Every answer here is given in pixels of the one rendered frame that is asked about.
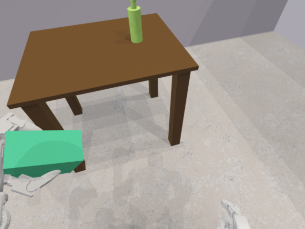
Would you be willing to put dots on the robot right hand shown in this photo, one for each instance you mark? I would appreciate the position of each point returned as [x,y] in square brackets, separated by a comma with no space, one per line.
[239,221]

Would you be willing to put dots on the robot left forearm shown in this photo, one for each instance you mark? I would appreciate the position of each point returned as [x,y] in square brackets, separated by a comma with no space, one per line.
[4,212]

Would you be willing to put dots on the robot left hand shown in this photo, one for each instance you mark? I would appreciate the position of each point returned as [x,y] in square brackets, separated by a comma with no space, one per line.
[24,184]

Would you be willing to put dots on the sponge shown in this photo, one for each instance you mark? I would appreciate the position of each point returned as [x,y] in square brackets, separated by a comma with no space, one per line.
[35,153]

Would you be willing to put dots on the table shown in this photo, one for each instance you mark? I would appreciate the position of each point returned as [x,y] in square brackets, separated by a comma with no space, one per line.
[68,61]

